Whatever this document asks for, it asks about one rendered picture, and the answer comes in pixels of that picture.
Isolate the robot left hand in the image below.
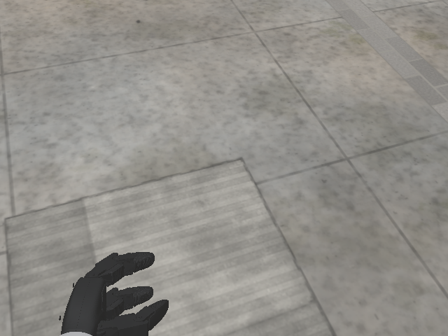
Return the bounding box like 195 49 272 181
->
59 252 169 336

